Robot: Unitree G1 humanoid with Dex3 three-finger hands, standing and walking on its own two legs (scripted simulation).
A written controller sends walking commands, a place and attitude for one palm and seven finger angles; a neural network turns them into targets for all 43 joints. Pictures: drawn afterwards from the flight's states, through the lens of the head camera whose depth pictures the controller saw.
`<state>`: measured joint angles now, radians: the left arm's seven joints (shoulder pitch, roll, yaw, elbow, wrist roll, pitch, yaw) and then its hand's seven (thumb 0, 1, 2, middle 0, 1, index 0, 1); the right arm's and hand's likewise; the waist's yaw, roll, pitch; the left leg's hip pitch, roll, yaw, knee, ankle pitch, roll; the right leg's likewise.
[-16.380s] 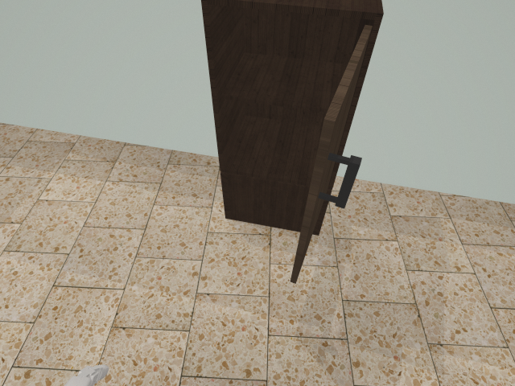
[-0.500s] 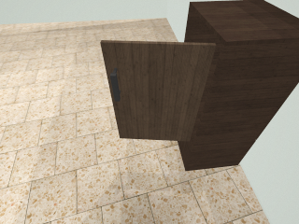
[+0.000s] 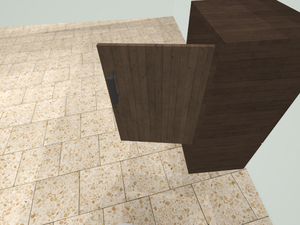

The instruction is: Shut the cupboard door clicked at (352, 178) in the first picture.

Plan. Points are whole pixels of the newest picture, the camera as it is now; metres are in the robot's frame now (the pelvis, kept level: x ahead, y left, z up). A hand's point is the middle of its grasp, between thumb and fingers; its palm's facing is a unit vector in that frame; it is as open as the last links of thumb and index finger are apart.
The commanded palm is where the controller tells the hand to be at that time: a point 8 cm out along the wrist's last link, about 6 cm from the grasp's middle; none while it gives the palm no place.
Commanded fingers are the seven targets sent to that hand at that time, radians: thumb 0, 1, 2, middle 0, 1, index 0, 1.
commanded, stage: shuffle to correct the standing spot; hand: left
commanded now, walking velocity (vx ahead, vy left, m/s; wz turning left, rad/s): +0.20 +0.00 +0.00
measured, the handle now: (114, 87) +0.61 +0.21 +0.01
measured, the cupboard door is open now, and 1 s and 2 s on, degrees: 80 80 80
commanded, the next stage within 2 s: come to a stop and stand still in 0.46 s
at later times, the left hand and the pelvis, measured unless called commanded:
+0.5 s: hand (98, 219) +0.17 +0.19 -0.16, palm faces +0.00 -0.98 -0.19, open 7.3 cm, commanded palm none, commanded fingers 0.00 0.90 0.90 -0.20 -0.30 -0.20 -0.30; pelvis +0.12 +0.00 +0.01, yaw -2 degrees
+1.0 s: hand (107, 195) +0.25 +0.19 -0.18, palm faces +0.03 -0.97 -0.22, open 7.3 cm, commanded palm none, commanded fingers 0.00 0.90 0.90 -0.20 -0.30 -0.20 -0.30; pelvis +0.19 -0.01 -0.01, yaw -2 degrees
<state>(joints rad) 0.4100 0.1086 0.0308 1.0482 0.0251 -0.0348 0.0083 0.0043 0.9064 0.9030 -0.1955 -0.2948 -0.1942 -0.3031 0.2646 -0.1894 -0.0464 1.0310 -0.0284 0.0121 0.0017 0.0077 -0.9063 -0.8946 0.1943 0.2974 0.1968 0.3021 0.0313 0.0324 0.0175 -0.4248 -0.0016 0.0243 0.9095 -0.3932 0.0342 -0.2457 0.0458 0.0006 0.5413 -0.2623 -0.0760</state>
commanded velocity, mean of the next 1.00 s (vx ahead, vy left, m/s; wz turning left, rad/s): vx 0.02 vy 0.02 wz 0.00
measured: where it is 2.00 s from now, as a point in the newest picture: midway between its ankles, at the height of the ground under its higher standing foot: outside the picture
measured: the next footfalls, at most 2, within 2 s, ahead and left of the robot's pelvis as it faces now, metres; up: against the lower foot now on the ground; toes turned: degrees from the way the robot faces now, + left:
left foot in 0.28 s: +0.10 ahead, +0.13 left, +0.00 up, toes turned +2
right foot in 0.58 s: +0.24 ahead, -0.13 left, +0.00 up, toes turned -7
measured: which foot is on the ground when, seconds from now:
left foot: up 0.00-0.26, down 0.28-0.58, up 0.60-0.86, down 0.88-1.00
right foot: down 0.00-0.28, up 0.30-0.56, down 0.58-0.88, up 0.90-1.00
